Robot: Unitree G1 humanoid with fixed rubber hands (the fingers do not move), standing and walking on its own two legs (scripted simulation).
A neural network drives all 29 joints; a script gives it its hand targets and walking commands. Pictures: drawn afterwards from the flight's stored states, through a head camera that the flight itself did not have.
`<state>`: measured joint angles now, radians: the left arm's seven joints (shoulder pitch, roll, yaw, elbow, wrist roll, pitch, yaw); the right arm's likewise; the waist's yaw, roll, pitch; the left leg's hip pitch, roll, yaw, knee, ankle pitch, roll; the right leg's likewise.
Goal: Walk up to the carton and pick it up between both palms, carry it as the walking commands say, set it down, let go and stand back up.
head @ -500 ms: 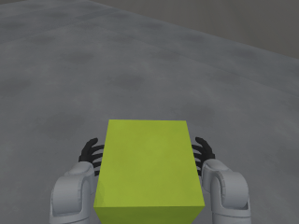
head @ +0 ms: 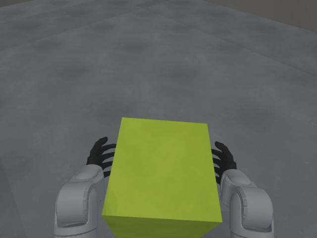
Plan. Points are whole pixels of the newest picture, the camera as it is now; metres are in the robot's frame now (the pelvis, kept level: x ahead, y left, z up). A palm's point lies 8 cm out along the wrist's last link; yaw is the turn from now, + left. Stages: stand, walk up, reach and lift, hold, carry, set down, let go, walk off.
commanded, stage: carry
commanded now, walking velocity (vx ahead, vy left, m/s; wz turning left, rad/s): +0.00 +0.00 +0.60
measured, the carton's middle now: (159, 184) +0.28 +0.00 +0.01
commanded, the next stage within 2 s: none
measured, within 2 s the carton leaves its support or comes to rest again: neither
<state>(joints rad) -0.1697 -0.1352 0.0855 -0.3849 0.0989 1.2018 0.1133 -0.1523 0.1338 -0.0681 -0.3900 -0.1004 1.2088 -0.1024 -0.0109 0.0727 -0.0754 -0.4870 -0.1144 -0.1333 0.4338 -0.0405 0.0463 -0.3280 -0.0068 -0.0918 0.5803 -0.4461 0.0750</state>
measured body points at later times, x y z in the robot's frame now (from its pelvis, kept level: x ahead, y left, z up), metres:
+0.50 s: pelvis -0.03 +0.02 -0.02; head -0.01 +0.02 +0.43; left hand +0.18 +0.26 +0.05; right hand +0.29 -0.01 +0.05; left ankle -0.03 +0.13 -0.73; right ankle -0.04 -0.11 -0.70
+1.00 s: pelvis -0.04 -0.04 +0.00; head -0.01 -0.07 +0.45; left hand +0.11 +0.24 +0.09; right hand +0.27 +0.00 +0.07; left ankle -0.09 +0.08 -0.65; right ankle +0.01 -0.10 -0.73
